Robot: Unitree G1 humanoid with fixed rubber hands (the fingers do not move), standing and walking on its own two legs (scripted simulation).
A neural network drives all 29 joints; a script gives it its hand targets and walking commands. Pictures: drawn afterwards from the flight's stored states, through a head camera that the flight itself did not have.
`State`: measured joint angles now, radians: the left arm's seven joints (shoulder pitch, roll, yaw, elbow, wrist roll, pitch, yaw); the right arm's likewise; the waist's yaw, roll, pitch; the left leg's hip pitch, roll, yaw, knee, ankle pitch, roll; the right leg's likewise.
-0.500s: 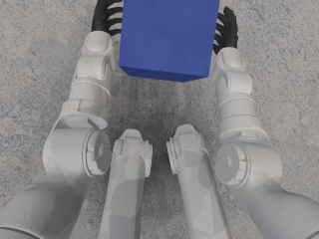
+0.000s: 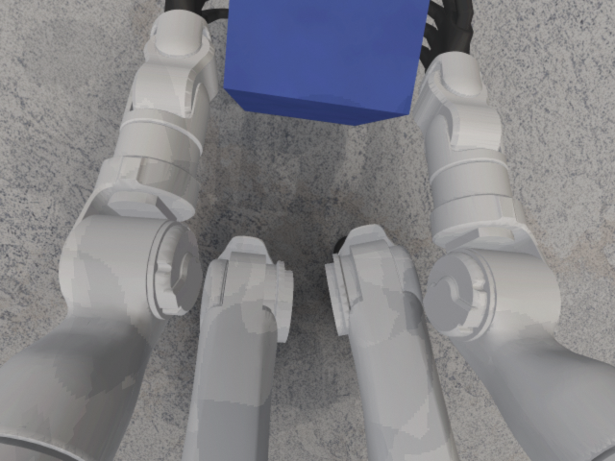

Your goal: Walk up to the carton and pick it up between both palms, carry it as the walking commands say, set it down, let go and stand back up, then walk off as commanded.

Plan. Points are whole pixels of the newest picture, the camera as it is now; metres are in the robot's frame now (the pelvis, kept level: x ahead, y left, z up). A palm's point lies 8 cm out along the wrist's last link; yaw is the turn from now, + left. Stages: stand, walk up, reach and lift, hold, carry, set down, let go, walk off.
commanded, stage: set down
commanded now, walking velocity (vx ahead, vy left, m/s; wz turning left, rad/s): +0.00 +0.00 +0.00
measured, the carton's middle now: (316, 34) +0.54 -0.04 -0.24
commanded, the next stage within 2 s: none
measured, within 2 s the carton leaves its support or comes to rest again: rests again in 1.10 s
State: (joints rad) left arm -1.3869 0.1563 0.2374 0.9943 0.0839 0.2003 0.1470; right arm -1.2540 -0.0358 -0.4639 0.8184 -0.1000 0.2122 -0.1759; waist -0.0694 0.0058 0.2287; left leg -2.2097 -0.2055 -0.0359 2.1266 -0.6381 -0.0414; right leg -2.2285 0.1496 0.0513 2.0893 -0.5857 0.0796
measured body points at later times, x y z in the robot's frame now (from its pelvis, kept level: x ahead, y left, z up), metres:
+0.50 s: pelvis +0.00 +0.00 -0.01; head +0.36 +0.00 +0.26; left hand +0.54 +0.09 -0.19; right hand +0.50 -0.17 -0.19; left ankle +0.09 +0.10 -0.36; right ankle +0.11 -0.12 -0.36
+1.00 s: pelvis +0.00 +0.00 -0.02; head +0.37 +0.00 +0.24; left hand +0.54 +0.10 -0.21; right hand +0.50 -0.17 -0.21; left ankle +0.09 +0.10 -0.36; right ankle +0.11 -0.12 -0.36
